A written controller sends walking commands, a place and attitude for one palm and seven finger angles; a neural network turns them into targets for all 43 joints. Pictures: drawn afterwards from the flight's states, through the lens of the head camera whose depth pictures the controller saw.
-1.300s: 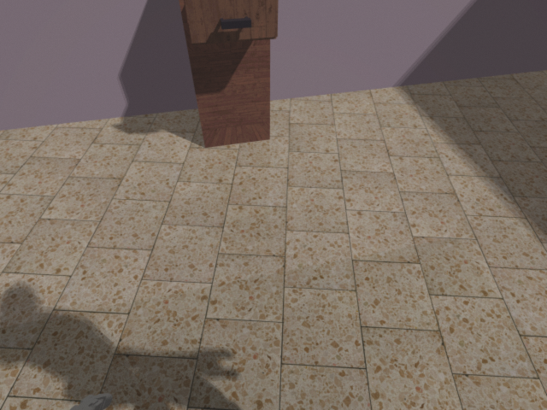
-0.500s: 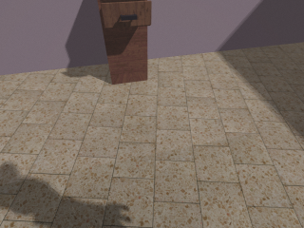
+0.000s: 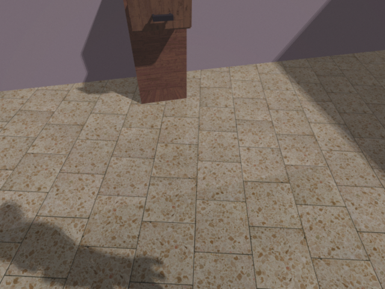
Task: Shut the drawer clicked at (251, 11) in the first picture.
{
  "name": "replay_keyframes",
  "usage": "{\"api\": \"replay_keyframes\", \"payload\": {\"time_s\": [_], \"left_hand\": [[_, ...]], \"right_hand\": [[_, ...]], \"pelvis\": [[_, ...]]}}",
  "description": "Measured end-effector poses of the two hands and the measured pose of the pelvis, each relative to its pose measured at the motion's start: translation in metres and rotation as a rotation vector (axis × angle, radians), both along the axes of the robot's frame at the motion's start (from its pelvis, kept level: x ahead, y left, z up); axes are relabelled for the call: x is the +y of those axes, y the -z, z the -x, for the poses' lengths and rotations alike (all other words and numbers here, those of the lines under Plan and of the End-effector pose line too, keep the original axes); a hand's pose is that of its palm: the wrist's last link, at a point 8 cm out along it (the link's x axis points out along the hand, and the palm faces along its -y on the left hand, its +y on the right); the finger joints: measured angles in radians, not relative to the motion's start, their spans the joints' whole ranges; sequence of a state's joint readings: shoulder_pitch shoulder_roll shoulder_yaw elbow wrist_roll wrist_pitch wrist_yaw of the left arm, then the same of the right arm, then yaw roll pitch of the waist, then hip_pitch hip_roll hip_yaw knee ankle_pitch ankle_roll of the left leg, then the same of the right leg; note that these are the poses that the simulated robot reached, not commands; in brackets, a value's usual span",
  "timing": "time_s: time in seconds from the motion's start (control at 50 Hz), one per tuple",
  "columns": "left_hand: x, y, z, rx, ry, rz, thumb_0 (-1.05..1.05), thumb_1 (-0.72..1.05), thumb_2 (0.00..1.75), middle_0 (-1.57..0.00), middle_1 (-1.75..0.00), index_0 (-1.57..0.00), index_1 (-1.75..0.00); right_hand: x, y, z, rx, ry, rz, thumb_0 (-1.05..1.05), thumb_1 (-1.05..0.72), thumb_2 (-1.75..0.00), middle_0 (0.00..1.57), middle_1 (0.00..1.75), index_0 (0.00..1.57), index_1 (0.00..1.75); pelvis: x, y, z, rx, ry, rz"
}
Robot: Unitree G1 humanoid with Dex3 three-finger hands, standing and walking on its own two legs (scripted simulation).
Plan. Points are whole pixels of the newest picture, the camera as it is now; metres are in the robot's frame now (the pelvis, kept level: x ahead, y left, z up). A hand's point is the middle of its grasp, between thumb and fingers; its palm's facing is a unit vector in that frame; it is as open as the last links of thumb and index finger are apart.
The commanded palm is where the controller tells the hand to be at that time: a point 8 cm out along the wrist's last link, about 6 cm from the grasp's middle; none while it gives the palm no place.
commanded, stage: look at it before walking up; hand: left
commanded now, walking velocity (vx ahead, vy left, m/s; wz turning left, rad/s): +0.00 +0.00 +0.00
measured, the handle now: (162, 16) +1.44 +0.25 +0.01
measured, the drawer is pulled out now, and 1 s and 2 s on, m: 0.25 0.25 0.25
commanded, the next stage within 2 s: walk to a spot facing it in 0.34 s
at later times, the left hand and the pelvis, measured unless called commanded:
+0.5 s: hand out of the picture +0.08 +0.25 -0.16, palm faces -0.02 -0.94 -0.34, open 7.4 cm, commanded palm none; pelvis +0.01 +0.00 +0.00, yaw +0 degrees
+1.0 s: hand (139, 266) +0.22 +0.15 -0.20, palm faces -0.11 -0.98 -0.19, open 7.4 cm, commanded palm none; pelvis +0.15 -0.03 -0.03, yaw -6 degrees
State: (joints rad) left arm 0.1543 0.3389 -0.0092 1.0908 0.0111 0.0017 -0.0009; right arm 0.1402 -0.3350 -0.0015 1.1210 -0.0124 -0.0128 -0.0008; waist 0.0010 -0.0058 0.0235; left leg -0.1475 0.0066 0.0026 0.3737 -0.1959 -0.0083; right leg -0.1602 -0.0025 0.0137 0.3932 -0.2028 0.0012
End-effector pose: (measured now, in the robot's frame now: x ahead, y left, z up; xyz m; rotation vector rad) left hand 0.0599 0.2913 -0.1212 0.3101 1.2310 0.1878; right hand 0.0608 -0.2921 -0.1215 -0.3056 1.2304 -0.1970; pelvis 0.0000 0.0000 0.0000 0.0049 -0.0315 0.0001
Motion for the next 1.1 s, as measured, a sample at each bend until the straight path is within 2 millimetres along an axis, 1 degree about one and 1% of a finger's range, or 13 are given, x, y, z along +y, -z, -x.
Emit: {"api": "replay_keyframes", "payload": {"time_s": [0.3,0.52,0.64,0.72,0.78,0.82,0.86,0.92,0.98,1.02,1.04,1.06,1.1], "left_hand": [[0.001,-0.002,-0.01,-0.009,0.004,-0.004,0.01,0.9,0.9,-0.2,-0.3,-0.21,-0.3],[-0.001,0.0,-0.015,-0.011,-0.003,-0.002,0.01,0.91,0.9,-0.2,-0.3,-0.21,-0.3],[-0.02,0.019,-0.002,0.061,-0.021,0.067,0.01,0.91,0.9,-0.2,-0.3,-0.2,-0.3],[-0.033,0.035,0.01,0.14,-0.045,0.124,0.01,0.91,0.9,-0.2,-0.3,-0.2,-0.3],[-0.042,0.043,0.011,0.218,-0.04,0.151,0.01,0.91,0.9,-0.2,-0.3,-0.2,-0.3],[-0.049,0.043,0.0,0.259,-0.015,0.155,0.01,0.91,0.9,-0.2,-0.3,-0.2,-0.3],[-0.056,0.041,-0.024,0.262,0.01,0.156,0.01,0.91,0.9,-0.2,-0.3,-0.2,-0.3],[-0.069,0.037,-0.079,0.199,0.043,0.158,0.01,0.91,0.9,-0.2,-0.3,-0.2,-0.3],[-0.084,0.04,-0.139,0.086,0.074,0.152,0.01,0.91,0.9,-0.2,-0.3,-0.2,-0.3],[-0.092,0.045,-0.17,0.004,0.072,0.136,0.01,0.91,0.9,-0.2,-0.3,-0.2,-0.3],[-0.096,0.045,-0.181,-0.022,0.062,0.134,0.01,0.91,0.9,-0.2,-0.3,-0.2,-0.3],[-0.099,0.044,-0.189,-0.036,0.051,0.135,0.01,0.91,0.9,-0.2,-0.3,-0.2,-0.3],[-0.104,0.04,-0.198,-0.034,0.043,0.138,0.0,0.91,0.9,-0.2,-0.3,-0.2,-0.3]], "right_hand": [[0.0,-0.003,-0.018,-0.024,-0.013,0.002,0.0,-0.9,-0.9,0.2,0.3,0.21,0.3],[0.003,-0.002,-0.023,-0.02,-0.013,0.001,0.0,-0.9,-0.9,0.2,0.3,0.21,0.3],[0.024,0.014,-0.009,0.031,0.022,-0.05,0.0,-0.9,-0.9,0.2,0.3,0.2,0.3],[0.042,0.025,0.003,0.088,0.064,-0.077,0.0,-0.9,-0.9,0.2,0.3,0.2,0.3],[0.055,0.031,0.013,0.119,0.123,-0.098,0.0,-0.9,-0.9,0.2,0.3,0.2,0.3],[0.062,0.032,0.024,0.136,0.177,-0.112,0.0,-0.9,-0.9,0.2,0.3,0.2,0.3],[0.069,0.031,0.038,0.181,0.223,-0.128,0.0,-0.9,-0.9,0.2,0.3,0.2,0.3],[0.076,0.029,0.059,0.299,0.272,-0.16,0.0,-0.9,-0.9,0.2,0.3,0.2,0.3],[0.073,0.033,0.069,0.413,0.304,-0.19,0.0,-0.9,-0.9,0.2,0.3,0.2,0.3],[0.065,0.039,0.063,0.458,0.314,-0.203,0.0,-0.9,-0.9,0.2,0.3,0.21,0.3],[0.059,0.04,0.053,0.461,0.312,-0.201,0.0,-0.9,-0.9,0.2,0.3,0.21,0.3],[0.053,0.041,0.039,0.447,0.309,-0.195,0.0,-0.9,-0.9,0.2,0.3,0.2,0.3],[0.039,0.04,-0.001,0.377,0.293,-0.176,0.01,-0.9,-0.9,0.2,0.3,0.2,0.3]], "pelvis": [[0.0,-0.001,-0.006,0.005,0.0,0.001],[0.0,0.0,-0.013,0.007,0.004,0.002],[0.003,0.006,-0.034,0.018,0.028,0.008],[0.008,0.013,-0.054,0.027,0.043,0.017],[0.009,0.018,-0.073,0.035,0.077,0.003],[0.006,0.018,-0.086,0.034,0.098,-0.002],[0.001,0.017,-0.099,0.033,0.103,-0.001],[-0.008,0.016,-0.12,0.034,0.108,0.009],[-0.023,0.025,-0.144,0.027,0.115,0.016],[-0.035,0.034,-0.159,0.015,0.111,0.009],[-0.038,0.034,-0.166,0.007,0.106,0.014],[-0.041,0.032,-0.173,0.0,0.104,0.018],[-0.044,0.026,-0.188,-0.003,0.11,0.018]]}}
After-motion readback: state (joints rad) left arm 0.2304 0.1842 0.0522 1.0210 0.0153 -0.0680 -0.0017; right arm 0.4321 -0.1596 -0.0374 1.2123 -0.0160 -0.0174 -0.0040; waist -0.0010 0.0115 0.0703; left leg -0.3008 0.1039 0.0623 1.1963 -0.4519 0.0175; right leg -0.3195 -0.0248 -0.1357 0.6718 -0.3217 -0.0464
